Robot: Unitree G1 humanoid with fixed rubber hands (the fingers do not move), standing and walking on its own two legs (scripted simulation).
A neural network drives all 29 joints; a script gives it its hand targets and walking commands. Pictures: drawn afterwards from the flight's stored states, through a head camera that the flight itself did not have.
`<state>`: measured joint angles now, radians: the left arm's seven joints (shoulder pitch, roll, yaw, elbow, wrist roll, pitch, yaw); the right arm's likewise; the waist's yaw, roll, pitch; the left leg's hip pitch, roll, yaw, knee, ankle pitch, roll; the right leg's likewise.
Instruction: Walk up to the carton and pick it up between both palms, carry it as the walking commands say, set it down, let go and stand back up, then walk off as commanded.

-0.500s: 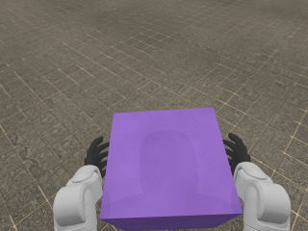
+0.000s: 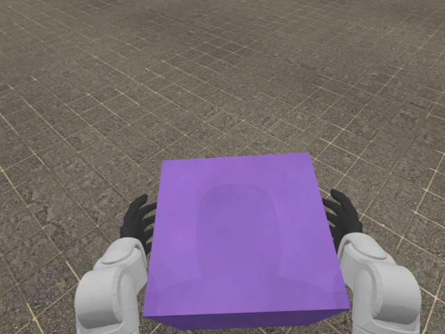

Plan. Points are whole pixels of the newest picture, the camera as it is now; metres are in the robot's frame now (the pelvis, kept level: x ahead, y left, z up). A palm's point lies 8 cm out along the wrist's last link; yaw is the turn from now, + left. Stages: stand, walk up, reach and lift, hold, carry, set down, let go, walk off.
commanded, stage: carry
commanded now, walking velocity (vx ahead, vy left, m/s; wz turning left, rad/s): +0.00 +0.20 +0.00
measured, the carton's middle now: (239, 248) +0.26 +0.00 +0.03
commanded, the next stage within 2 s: none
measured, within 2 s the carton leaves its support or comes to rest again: neither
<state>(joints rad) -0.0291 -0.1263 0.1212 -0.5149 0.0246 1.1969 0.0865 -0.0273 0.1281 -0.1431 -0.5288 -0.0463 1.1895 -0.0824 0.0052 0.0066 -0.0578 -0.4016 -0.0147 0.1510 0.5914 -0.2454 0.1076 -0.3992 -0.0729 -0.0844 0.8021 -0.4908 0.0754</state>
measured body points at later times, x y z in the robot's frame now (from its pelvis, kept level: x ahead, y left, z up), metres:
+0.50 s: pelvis -0.03 +0.04 +0.00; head -0.03 +0.05 +0.45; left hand +0.22 +0.21 +0.08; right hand +0.23 -0.12 +0.09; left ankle +0.02 +0.10 -0.73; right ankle -0.05 -0.12 -0.70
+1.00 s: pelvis -0.07 +0.03 +0.00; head -0.07 +0.05 +0.45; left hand +0.15 +0.24 +0.07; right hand +0.20 -0.09 +0.08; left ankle -0.01 +0.11 -0.73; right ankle -0.07 -0.11 -0.68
